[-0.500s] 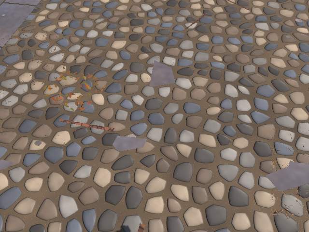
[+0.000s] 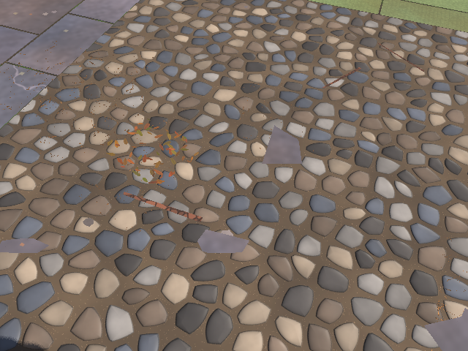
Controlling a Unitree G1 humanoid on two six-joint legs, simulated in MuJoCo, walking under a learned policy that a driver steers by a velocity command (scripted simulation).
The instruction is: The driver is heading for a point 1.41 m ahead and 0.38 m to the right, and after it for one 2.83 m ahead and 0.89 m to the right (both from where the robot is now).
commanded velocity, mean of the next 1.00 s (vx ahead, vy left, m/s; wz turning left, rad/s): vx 0.46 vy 0.00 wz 0.00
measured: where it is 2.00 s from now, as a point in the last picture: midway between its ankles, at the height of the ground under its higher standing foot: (273, 220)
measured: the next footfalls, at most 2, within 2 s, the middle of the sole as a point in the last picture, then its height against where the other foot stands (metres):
right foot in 0.26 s outside the picture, level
left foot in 0.80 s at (205, 343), level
